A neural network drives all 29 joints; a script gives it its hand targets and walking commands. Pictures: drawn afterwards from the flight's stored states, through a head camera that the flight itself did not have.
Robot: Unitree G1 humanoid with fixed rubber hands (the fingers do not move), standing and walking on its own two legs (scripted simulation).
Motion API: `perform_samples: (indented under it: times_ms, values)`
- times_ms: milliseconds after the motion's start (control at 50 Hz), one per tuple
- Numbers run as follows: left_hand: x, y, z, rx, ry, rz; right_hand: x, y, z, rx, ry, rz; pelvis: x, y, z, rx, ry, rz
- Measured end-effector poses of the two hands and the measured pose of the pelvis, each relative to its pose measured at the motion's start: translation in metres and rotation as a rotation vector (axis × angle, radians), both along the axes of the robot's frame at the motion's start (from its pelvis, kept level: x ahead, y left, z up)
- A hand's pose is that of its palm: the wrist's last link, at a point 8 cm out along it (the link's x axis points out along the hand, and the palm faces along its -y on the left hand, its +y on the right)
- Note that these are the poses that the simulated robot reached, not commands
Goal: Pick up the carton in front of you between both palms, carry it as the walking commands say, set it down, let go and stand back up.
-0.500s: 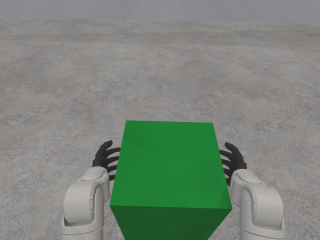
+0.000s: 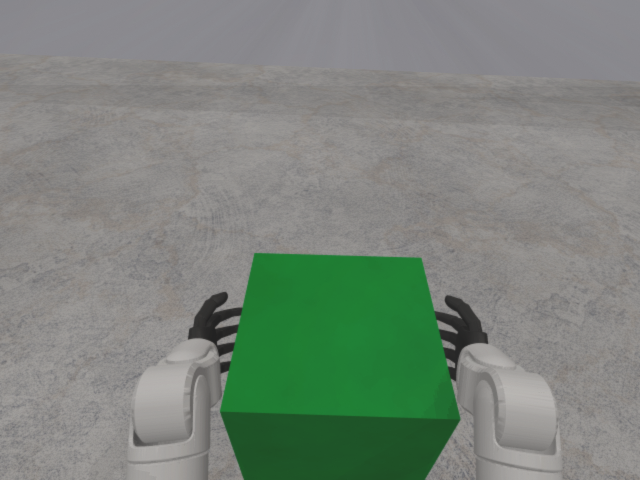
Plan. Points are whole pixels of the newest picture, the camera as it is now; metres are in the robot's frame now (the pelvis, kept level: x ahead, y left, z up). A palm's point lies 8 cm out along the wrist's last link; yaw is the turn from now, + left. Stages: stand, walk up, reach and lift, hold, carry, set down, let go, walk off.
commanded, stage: carry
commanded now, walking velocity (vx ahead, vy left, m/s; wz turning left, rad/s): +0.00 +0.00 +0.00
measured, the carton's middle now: (334, 379) +0.28 +0.00 +0.02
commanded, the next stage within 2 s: none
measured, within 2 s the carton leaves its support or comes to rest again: neither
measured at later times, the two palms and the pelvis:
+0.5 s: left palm (213, 340) +0.28 +0.15 +0.09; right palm (467, 356) +0.28 -0.15 +0.09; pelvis +0.02 +0.01 +0.00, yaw -1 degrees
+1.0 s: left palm (213, 376) +0.24 +0.14 +0.08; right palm (481, 393) +0.24 -0.16 +0.08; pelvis -0.02 +0.00 +0.00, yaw -1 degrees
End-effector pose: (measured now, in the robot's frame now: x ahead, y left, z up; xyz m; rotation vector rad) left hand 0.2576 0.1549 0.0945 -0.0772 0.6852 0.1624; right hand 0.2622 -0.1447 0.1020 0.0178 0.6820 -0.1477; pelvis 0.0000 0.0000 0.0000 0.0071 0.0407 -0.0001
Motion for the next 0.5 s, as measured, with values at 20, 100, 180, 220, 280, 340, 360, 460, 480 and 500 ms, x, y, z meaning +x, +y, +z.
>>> perform_samples:
  times_ms: [20,100,180,220,280,340,360,460,480,500]
  values:
    - [0.005,0.001,-0.002,-0.001,0.01,-0.001,0.005,0.001,-0.001,-0.001,0.01,-0.001,0.005,0.001,0.0,0.002,0.003,-0.003]
    - [0.022,0.003,-0.007,0.003,0.032,-0.012,0.02,0.003,-0.008,0.005,0.032,-0.013,0.019,0.006,-0.001,0.004,0.013,-0.01]
    - [0.034,0.002,-0.008,0.012,0.029,-0.025,0.027,0.002,-0.012,0.016,0.029,-0.028,0.026,0.009,-0.003,0.002,0.021,-0.016]
    - [0.038,0.001,-0.008,0.017,0.026,-0.032,0.028,0.001,-0.014,0.021,0.026,-0.034,0.028,0.01,-0.004,0.001,0.023,-0.017]
    - [0.039,-0.001,-0.008,0.022,0.024,-0.039,0.027,-0.001,-0.015,0.024,0.024,-0.04,0.029,0.011,-0.005,0.0,0.024,-0.019]
    - [0.038,-0.002,-0.008,0.025,0.023,-0.044,0.025,-0.002,-0.016,0.026,0.023,-0.043,0.028,0.01,-0.005,0.0,0.021,-0.02]
    - [0.037,-0.003,-0.008,0.026,0.023,-0.044,0.024,-0.002,-0.016,0.026,0.022,-0.043,0.027,0.01,-0.005,0.0,0.019,-0.02]
    - [0.028,-0.004,-0.007,0.028,0.019,-0.042,0.017,-0.003,-0.014,0.025,0.019,-0.039,0.022,0.008,-0.005,-0.001,0.009,-0.021]
    - [0.026,-0.004,-0.006,0.028,0.018,-0.041,0.015,-0.004,-0.013,0.025,0.018,-0.038,0.021,0.008,-0.005,-0.001,0.007,-0.021]
    - [0.024,-0.004,-0.005,0.028,0.018,-0.04,0.013,-0.004,-0.013,0.025,0.017,-0.037,0.019,0.007,-0.005,-0.001,0.005,-0.021]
